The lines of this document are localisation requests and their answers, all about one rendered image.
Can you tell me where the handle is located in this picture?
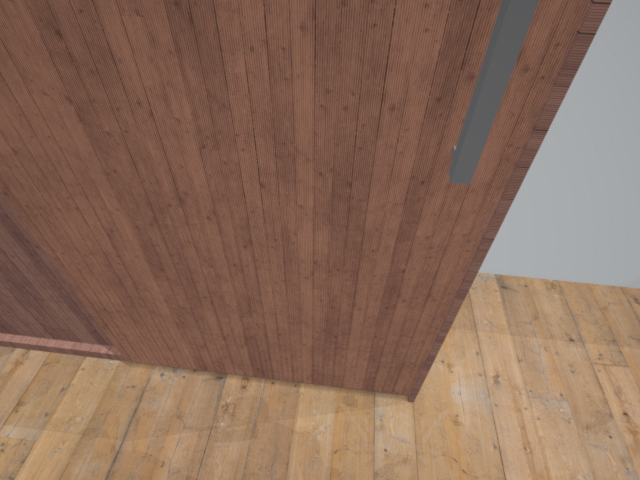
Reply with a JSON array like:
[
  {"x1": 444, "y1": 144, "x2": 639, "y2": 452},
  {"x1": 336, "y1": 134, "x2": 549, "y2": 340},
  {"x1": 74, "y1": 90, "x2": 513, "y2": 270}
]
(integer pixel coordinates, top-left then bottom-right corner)
[{"x1": 449, "y1": 0, "x2": 539, "y2": 184}]

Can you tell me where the wardrobe door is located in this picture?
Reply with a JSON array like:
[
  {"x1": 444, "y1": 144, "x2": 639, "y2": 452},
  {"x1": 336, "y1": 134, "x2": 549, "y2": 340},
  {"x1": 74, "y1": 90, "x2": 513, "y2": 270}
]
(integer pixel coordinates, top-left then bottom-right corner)
[
  {"x1": 0, "y1": 192, "x2": 114, "y2": 346},
  {"x1": 0, "y1": 0, "x2": 591, "y2": 396}
]

